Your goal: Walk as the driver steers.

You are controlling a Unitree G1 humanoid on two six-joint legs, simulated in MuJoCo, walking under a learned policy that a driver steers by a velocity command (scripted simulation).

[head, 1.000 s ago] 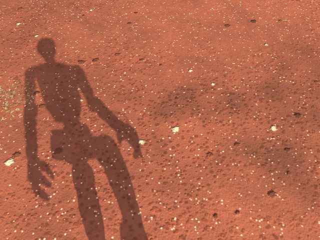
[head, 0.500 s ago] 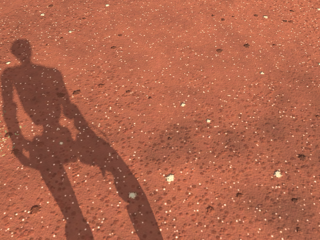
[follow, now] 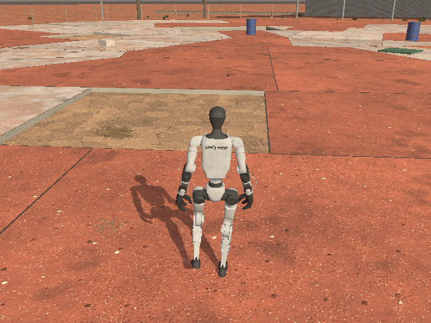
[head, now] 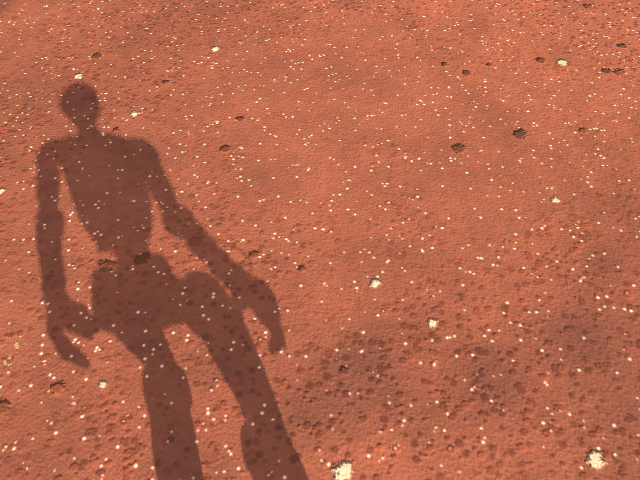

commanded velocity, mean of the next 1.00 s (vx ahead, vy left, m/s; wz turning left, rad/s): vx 0.50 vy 0.00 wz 0.00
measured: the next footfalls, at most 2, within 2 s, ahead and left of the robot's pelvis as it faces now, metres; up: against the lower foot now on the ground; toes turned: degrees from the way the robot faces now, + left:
left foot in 0.36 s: +0.36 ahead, +0.12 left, +0.00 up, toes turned +4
right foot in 0.92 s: +0.67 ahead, -0.06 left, +0.00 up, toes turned -5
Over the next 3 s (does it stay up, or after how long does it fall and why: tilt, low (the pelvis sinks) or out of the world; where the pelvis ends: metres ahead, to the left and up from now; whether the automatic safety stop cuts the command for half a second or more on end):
stays up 1.17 -0.02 0.00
